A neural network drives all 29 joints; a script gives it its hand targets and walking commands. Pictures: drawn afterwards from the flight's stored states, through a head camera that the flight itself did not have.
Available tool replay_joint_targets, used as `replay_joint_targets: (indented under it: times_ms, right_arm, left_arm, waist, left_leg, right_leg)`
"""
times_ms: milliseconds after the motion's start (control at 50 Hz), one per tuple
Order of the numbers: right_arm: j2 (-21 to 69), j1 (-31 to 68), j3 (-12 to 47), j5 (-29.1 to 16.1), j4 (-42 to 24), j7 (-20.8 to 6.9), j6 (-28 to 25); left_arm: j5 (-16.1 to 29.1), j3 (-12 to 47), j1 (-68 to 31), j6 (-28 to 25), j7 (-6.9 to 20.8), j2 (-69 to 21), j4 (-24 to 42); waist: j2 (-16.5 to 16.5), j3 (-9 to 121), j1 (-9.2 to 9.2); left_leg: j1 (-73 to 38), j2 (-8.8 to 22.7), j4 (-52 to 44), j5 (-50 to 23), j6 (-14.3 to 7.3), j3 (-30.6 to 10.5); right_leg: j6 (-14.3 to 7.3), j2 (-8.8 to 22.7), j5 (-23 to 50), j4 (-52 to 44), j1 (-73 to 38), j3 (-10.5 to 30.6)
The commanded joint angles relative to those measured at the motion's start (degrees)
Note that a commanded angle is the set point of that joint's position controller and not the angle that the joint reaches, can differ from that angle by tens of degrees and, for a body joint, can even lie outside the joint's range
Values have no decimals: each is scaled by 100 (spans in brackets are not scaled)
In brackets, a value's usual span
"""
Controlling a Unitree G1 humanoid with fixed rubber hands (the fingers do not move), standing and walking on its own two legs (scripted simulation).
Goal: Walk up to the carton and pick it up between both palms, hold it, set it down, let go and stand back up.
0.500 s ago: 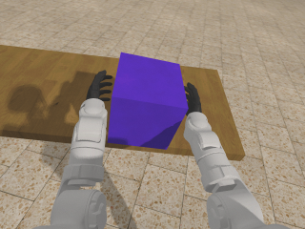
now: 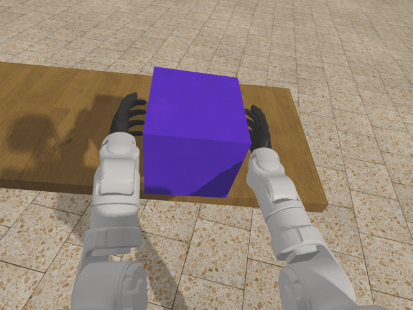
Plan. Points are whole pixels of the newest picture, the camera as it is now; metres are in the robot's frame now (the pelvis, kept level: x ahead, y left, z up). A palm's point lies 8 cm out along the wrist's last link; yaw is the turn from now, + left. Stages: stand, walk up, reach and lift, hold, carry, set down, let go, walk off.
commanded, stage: reach and lift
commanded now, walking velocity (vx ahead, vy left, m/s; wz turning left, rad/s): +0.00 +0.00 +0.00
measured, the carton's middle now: (191, 134) +0.41 +0.00 +0.12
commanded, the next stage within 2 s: hold in 0.42 s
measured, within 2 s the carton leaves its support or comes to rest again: neither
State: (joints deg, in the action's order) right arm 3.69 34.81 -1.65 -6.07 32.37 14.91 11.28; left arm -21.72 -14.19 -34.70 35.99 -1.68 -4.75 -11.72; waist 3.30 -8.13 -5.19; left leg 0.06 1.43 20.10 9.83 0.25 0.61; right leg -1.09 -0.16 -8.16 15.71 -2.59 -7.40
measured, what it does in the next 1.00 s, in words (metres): stands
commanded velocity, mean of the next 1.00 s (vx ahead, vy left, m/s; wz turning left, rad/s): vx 0.00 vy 0.00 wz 0.00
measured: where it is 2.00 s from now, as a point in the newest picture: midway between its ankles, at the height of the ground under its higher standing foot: outside the picture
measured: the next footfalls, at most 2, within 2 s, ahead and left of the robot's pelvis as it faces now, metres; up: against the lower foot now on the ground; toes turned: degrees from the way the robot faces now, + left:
none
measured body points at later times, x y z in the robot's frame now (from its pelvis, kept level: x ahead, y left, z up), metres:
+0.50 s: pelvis -0.01 +0.00 +0.00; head -0.03 +0.03 +0.45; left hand +0.37 +0.14 +0.17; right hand +0.36 -0.13 +0.15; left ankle +0.03 +0.12 -0.75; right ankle +0.02 -0.10 -0.75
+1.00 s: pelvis -0.02 +0.00 +0.00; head -0.04 +0.02 +0.45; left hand +0.36 +0.14 +0.18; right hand +0.36 -0.12 +0.16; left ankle +0.03 +0.12 -0.75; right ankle +0.02 -0.10 -0.75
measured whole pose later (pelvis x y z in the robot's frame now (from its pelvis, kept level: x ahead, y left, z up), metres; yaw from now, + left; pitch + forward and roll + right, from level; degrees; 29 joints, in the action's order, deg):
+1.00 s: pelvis -0.02 +0.00 +0.00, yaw +0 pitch -13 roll -1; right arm 4.8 37.5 -2.6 -4.8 30.2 13.3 12.1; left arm -24.7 -15.3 -35.9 44.3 0.9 -4.9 -3.8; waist 3.7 -10.2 -4.3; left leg -1.5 1.1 19.2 8.1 0.1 0.7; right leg -1.4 0.2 -7.3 16.6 -3.4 -7.4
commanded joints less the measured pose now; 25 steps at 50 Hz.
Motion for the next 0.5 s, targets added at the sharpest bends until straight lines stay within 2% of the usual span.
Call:
replay_joint_targets:
  times_ms: [0, 80, 220, 340, 480]
  right_arm:
    - [2696, 4990, 1984, -215, -2210, -870, -620]
    - [2667, 4984, 2058, -233, -2342, -823, -660]
    - [2515, 4726, 1883, -163, -1971, -864, -594]
    - [2495, 4814, 2090, -345, -2423, -822, -627]
    - [2469, 4830, 2036, -296, -2369, -867, -502]
  left_arm:
    - [859, 2447, -3644, -363, 1087, -2984, 833]
    - [883, 2488, -3595, -349, 1101, -2935, 981]
    - [760, 2348, -3633, -223, 1156, -2798, 1050]
    - [802, 2493, -3526, -97, 1147, -2808, 1359]
    - [789, 2498, -3647, 93, 1137, -2722, 1589]
  waist:
    - [-403, 3195, -26]
    - [-347, 3360, -24]
    - [-455, 2979, -81]
    - [-442, 3177, -73]
    - [-434, 2907, -16]
  left_leg:
    - [-681, -338, -110, -1439, 44, 101]
    - [-737, -347, -38, -1637, 38, 86]
    - [-783, -312, -150, -1406, 51, 128]
    - [-934, -305, -22, -1804, 71, 105]
    - [-733, -286, -207, -1224, 0, 164]
  right_leg:
    - [448, -191, 1633, 24, -785, 58]
    - [458, -188, 1935, 69, -941, 53]
    - [400, -185, 1485, -3, -792, 2]
    - [395, -202, 1739, 21, -891, -25]
    - [355, -187, 1019, -36, -725, -39]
